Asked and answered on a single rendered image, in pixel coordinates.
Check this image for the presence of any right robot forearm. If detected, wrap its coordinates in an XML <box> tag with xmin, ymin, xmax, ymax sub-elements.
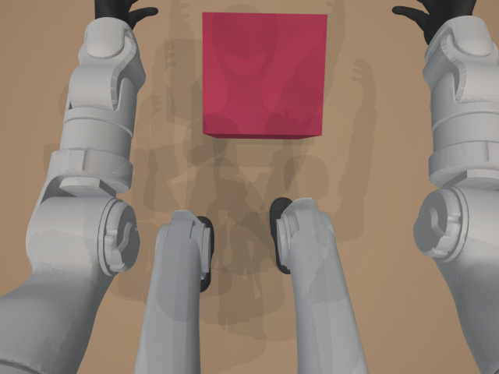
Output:
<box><xmin>423</xmin><ymin>16</ymin><xmax>499</xmax><ymax>191</ymax></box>

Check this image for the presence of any robot right shin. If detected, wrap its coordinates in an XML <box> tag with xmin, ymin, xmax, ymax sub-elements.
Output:
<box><xmin>283</xmin><ymin>198</ymin><xmax>336</xmax><ymax>266</ymax></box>

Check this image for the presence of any right robot upper arm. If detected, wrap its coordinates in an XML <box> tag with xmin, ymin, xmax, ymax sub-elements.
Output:
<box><xmin>413</xmin><ymin>185</ymin><xmax>499</xmax><ymax>374</ymax></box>

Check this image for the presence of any carton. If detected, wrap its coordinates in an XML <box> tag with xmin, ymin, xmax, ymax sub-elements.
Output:
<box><xmin>203</xmin><ymin>12</ymin><xmax>327</xmax><ymax>139</ymax></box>

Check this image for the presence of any robot left hand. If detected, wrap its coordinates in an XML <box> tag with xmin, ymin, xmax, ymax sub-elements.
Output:
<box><xmin>94</xmin><ymin>0</ymin><xmax>158</xmax><ymax>30</ymax></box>

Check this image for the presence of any robot left thigh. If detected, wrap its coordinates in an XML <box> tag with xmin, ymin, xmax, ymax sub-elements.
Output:
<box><xmin>133</xmin><ymin>220</ymin><xmax>211</xmax><ymax>374</ymax></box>

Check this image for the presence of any left robot forearm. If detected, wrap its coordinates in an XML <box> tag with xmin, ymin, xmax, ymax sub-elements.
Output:
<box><xmin>26</xmin><ymin>17</ymin><xmax>146</xmax><ymax>265</ymax></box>

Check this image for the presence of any left robot upper arm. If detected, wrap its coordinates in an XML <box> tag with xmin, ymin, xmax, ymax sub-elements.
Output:
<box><xmin>0</xmin><ymin>196</ymin><xmax>140</xmax><ymax>374</ymax></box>

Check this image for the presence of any robot right hand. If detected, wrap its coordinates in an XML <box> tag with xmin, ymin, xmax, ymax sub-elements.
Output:
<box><xmin>392</xmin><ymin>0</ymin><xmax>476</xmax><ymax>45</ymax></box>

